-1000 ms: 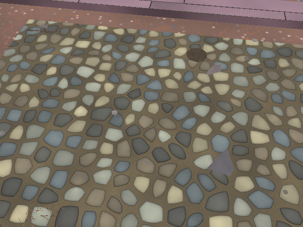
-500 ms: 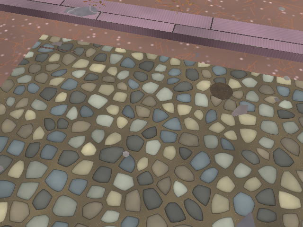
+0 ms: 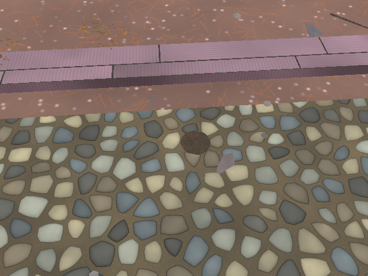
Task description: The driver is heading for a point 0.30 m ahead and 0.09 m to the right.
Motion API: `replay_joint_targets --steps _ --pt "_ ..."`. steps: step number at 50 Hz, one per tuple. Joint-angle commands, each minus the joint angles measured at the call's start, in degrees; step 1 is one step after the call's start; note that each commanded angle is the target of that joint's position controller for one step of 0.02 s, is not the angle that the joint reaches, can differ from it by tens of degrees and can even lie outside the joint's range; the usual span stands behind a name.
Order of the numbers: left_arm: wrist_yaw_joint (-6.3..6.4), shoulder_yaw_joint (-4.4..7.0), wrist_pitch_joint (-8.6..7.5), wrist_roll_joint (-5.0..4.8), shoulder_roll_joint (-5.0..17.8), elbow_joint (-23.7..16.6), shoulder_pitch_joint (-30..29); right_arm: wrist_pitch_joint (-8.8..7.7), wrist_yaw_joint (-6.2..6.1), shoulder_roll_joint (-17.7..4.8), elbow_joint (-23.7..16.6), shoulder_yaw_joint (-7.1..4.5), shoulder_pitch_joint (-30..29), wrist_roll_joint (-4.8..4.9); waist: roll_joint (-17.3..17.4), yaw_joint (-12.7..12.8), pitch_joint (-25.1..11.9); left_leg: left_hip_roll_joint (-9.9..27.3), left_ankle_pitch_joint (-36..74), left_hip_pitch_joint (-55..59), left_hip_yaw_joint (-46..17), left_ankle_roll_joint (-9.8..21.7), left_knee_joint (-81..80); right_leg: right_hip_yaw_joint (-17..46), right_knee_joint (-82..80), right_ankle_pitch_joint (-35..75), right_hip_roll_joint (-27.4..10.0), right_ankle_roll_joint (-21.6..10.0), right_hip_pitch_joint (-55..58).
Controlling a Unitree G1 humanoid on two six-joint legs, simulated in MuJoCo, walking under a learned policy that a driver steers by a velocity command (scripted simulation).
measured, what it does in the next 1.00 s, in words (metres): walks ahead: right foot, then left foot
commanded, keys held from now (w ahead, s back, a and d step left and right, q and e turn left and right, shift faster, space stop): w+e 0.10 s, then no key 0.90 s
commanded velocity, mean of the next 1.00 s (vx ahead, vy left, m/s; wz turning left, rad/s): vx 0.17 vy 0.00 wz -0.18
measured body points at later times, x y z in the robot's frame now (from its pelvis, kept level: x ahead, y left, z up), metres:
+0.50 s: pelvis +0.22 -0.02 +0.01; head +0.25 -0.04 +0.46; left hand +0.27 +0.23 -0.13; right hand +0.29 -0.28 -0.13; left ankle +0.34 +0.07 -0.70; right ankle +0.14 -0.06 -0.73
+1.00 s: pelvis +0.26 -0.03 +0.01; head +0.26 -0.03 +0.46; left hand +0.29 +0.20 -0.14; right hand +0.26 -0.27 -0.14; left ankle +0.33 +0.06 -0.73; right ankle +0.22 -0.14 -0.73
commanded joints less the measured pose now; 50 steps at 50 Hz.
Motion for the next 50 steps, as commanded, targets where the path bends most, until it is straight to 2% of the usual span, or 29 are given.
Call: replay_joint_targets --steps 1,2,3,4,5,6,7,8,9,11,14,18,22,26,27,28,29,30,31,32,33,34,36,39,42,43,44,46,50 --pt "0.46 1.77 -0.56 0.17 5.03 -1.10 7.31 0.77 -0.62 -11.12 -2.16 -2.38 1.04 -0.30 7.49 5.49 -3.94 16.77 70.91 1.38 -2.66 5.11 15.85 -2.88 -1.61 -8.38 5.59 -4.00 8.21" --pt "0.78 2.62 -0.98 0.41 6.54 0.68 13.27 1.24 -0.26 -11.78 -2.77 -2.61 0.45 -0.15 6.59 8.05 -7.32 16.58 66.06 -1.68 -2.48 4.76 26.50 -1.89 -5.57 -8.45 7.05 -5.50 16.32" --pt "1.42 4.15 -1.36 1.20 10.33 2.54 20.77 1.31 0.23 -11.70 -4.34 -2.60 -1.28 0.26 2.20 12.25 -11.44 14.88 50.88 -12.35 -2.08 3.02 42.89 6.83 -11.00 -10.08 2.16 -8.32 29.06" --pt "1.95 5.58 -1.32 1.23 16.72 1.70 19.22 1.06 1.47 -4.32 -8.24 -1.31 0.74 0.64 -10.62 7.11 -14.71 3.80 -5.44 -38.61 -4.38 -0.09 63.42 35.64 -12.86 -6.82 -15.69 -16.50 46.53" --pt "1.92 5.73 -0.44 -0.50 17.39 1.40 21.38 0.33 1.98 -8.78 -11.02 -2.06 -6.32 0.53 -4.14 9.60 -16.48 -0.42 -7.39 -47.73 -17.61 -0.46 69.90 50.08 -20.68 -9.21 -18.35 -19.46 47.33" --pt "2.51 4.97 -0.30 -0.92 15.09 1.52 17.02 -0.43 2.14 -8.37 -12.18 -1.76 -9.80 1.12 -1.31 7.49 -7.53 3.89 -0.84 -51.76 -19.43 0.07 67.09 39.52 -21.82 -1.25 -18.29 -16.92 40.82" --pt "2.64 3.98 -0.72 -1.22 11.58 1.13 14.04 -0.86 1.84 -8.34 -11.29 -1.64 -8.27 1.35 2.51 4.85 -4.08 5.60 2.99 -47.46 -19.00 -0.03 61.83 32.73 -21.89 13.38 -16.39 -14.09 33.38" --pt "2.78 3.31 -1.36 -1.35 9.60 0.68 11.36 -0.25 1.42 -8.03 -9.95 -1.73 -6.47 0.73 4.73 2.26 -2.68 6.66 3.54 -42.66 -18.97 -0.55 57.94 25.86 -21.44 25.67 -13.32 -11.45 28.18" --pt "2.97 2.70 -1.97 -1.77 8.19 0.52 10.15 0.99 1.31 -7.55 -9.45 -1.66 -4.49 -0.42 3.95 0.60 -3.10 6.94 3.29 -38.22 -18.99 -1.23 55.18 20.93 -21.26 32.58 -11.03 -10.02 24.61" --pt "2.92 2.18 -3.23 -1.88 8.19 1.34 11.60 3.11 1.54 -6.49 -9.14 -1.64 -3.14 -1.10 2.09 -0.47 -4.17 6.12 3.89 -34.87 -18.04 -2.02 51.18 16.59 -20.79 43.04 -8.64 -8.12 22.68" --pt "3.08 2.15 -3.39 -1.48 10.02 2.37 14.58 4.19 1.91 -6.02 -9.81 -1.39 -5.34 -0.61 -0.99 0.07 -5.09 5.04 9.29 -36.57 -16.50 -2.36 44.67 12.70 -20.03 50.31 -6.29 -4.86 24.60" --pt "3.60 1.21 -2.60 -1.45 9.09 2.87 16.25 4.54 1.99 -6.34 -11.51 -0.85 -11.77 -0.14 -3.69 2.49 -5.14 4.27 15.69 -37.71 -15.48 -1.89 34.65 10.89 -19.41 48.71 -4.88 -0.72 28.20" --pt "4.37 0.50 -2.13 -0.84 8.63 4.26 18.08 4.37 1.37 -6.42 -11.86 -0.30 -14.78 0.21 -4.19 4.24 -4.78 2.83 16.88 -35.98 -15.21 -0.71 26.08 11.57 -17.57 48.73 -6.57 -0.62 32.53" --pt "4.90 0.19 -1.82 -0.80 8.81 5.28 16.37 3.58 0.32 -7.28 -9.47 -0.46 -9.96 0.12 -4.13 2.13 -3.88 0.60 11.67 -27.96 -15.32 2.00 17.08 13.79 -11.25 51.53 -8.29 -1.38 32.80" --pt "4.99 0.13 -1.92 -1.30 8.98 5.40 15.02 3.11 0.00 -7.12 -8.05 -0.50 -6.52 -0.04 -2.91 -0.09 -4.23 0.72 16.55 -22.98 -15.62 2.86 10.41 13.63 -7.72 49.66 -7.44 -0.42 32.03" --pt "4.94 -0.05 -2.34 -1.82 9.01 5.00 14.33 2.25 -0.33 -8.40 -6.53 -0.73 -1.94 -0.40 -0.04 -2.07 -6.87 4.91 36.75 -12.98 -19.56 3.95 6.45 13.12 -2.80 41.14 -5.47 1.42 27.63" --pt "4.83 -0.44 -2.45 -2.49 7.10 4.93 19.25 1.79 -0.39 -12.23 -6.28 -1.30 0.51 -0.40 7.15 0.31 -11.78 16.37 67.76 -3.21 -29.63 9.52 10.50 11.09 6.50 12.54 0.12 3.45 21.31" --pt "4.77 -0.47 -1.03 -2.85 5.43 7.25 23.39 2.44 0.03 -10.06 -6.22 -0.48 -0.91 0.76 12.71 0.69 -15.43 23.96 76.68 -2.68 -37.62 18.38 9.47 10.10 13.91 -25.86 6.41 4.53 17.37" --pt "4.85 -0.13 0.23 -1.51 6.80 7.55 20.84 2.64 0.56 -8.43 -6.70 0.30 -3.69 1.07 8.45 1.48 -12.36 23.05 63.46 -8.65 -37.73 18.88 6.42 12.74 18.02 -32.23 5.69 4.37 16.28" --pt "4.65 -0.05 0.84 -0.78 6.55 7.53 18.12 2.94 0.57 -7.67 -7.08 0.66 -7.47 0.61 5.97 2.39 -7.83 20.41 51.20 -14.27 -34.98 17.23 3.61 13.32 18.91 -30.48 5.02 4.72 15.65" --pt "4.40 -0.21 1.42 -0.63 5.82 7.69 16.77 3.34 0.26 -6.67 -7.38 1.23 -10.51 0.13 4.62 3.67 -5.38 17.71 41.02 -18.80 -31.94 14.71 0.93 13.40 16.51 -27.52 3.75 5.30 16.65" --pt "4.19 -0.44 2.00 -0.63 5.16 7.98 16.45 3.63 -0.14 -6.39 -7.45 1.51 -12.60 0.04 6.06 4.77 -3.59 15.23 33.12 -22.47 -29.11 12.37 -1.28 12.83 12.39 -24.92 2.70 6.06 18.62" --pt "4.27 -1.02 2.73 -0.70 4.09 9.58 17.74 4.08 -0.17 -7.30 -6.61 1.46 -12.48 -0.24 8.19 4.77 -3.81 11.90 25.00 -22.37 -26.30 9.75 -2.09 9.99 4.90 -22.46 3.09 7.36 20.41" --pt "4.75 -1.31 3.10 -1.34 3.97 11.15 17.46 4.55 0.08 -9.01 -5.13 1.02 -10.52 0.37 7.27 3.69 -5.37 11.59 12.33 -21.46 -27.22 8.55 -2.49 8.56 -3.40 -16.05 2.63 7.54 22.86" --pt "4.75 -1.79 2.52 -0.56 4.29 11.99 16.77 5.37 0.44 -9.04 -4.44 0.71 -10.77 0.88 5.61 3.68 -1.96 9.83 -4.63 -27.50 -27.52 3.59 -4.14 10.35 -14.27 -6.43 0.35 6.41 26.88" --pt "4.76 -1.88 2.01 -0.08 5.24 11.78 16.68 5.57 0.63 -8.82 -4.27 0.56 -10.41 0.93 5.01 3.00 -0.76 8.88 -5.77 -28.22 -27.31 1.88 -3.75 13.36 -16.46 -7.97 -2.28 5.86 26.01" --pt "4.65 -1.86 1.67 -0.74 6.00 12.36 15.82 5.91 0.85 -7.81 -4.17 0.46 -9.96 1.37 0.26 1.58 2.51 6.13 -2.08 -25.08 -24.54 1.12 -3.22 14.80 -17.46 -13.43 -2.58 5.13 17.66" --pt "4.62 -2.40 0.48 -1.23 4.50 12.90 15.17 5.83 1.06 -6.51 -2.82 0.67 -8.87 0.92 -2.61 0.72 1.48 5.72 7.10 -16.37 -23.18 1.36 1.47 16.10 -21.35 -15.05 -3.53 5.36 12.60" --pt "4.96 -2.51 -0.56 -1.44 4.74 13.25 15.32 5.23 1.17 -6.05 -0.62 0.89 -7.57 0.66 -1.17 0.22 -0.20 5.84 13.24 -13.98 -22.58 1.56 3.31 16.10 -22.43 -10.99 -3.72 5.01 14.58"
